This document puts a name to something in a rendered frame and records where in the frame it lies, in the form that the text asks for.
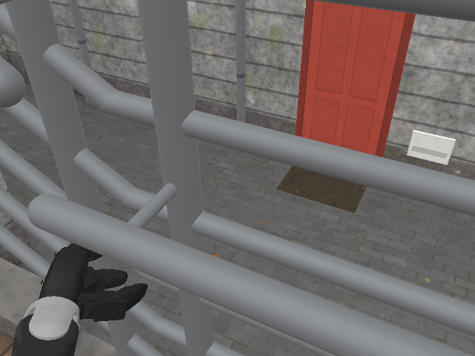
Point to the left robot forearm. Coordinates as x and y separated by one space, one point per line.
49 328

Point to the left robot hand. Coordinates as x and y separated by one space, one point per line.
70 277

